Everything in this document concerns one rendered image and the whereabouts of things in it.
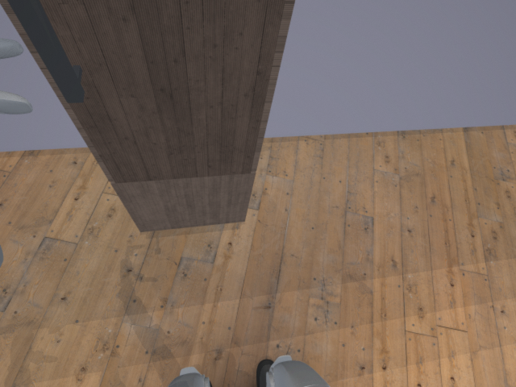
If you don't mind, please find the left robot hand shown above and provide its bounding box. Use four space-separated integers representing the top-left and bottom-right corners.
0 38 33 114

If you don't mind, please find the robot shin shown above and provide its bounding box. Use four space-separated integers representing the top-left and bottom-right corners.
180 367 201 376
266 355 292 387

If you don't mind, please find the left robot shin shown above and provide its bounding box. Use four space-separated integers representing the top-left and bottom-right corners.
180 367 201 376

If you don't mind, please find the right robot shin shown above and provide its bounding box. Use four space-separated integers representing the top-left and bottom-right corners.
266 355 292 387

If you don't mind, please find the handle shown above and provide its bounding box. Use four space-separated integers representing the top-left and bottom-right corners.
7 0 85 103

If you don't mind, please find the cupboard door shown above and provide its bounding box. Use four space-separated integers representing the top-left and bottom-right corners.
40 0 285 184

